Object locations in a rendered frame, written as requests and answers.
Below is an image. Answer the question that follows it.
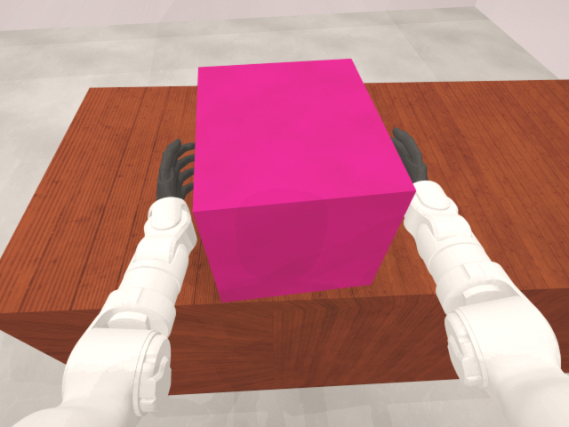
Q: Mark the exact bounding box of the robot right hand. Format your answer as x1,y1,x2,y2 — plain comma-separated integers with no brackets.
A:
389,127,429,183

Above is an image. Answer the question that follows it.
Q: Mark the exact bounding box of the pedestal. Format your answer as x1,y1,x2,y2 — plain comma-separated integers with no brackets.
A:
0,79,569,395

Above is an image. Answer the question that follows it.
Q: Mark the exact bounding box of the robot left forearm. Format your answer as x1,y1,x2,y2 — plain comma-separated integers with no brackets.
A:
62,197,197,400

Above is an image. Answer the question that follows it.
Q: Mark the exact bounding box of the right robot upper arm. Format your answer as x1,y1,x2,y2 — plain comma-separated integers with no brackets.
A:
445,295,569,427

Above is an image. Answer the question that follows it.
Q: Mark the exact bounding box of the carton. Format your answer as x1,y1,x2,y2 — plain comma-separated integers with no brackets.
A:
193,59,416,302

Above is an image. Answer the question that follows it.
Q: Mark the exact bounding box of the left robot upper arm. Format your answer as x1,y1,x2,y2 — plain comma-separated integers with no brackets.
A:
13,327,172,427

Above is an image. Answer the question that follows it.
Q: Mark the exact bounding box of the robot left hand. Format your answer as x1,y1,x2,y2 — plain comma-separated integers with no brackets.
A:
156,139,196,201

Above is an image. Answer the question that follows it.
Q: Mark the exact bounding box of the robot right forearm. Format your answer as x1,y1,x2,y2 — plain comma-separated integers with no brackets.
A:
404,181,561,368

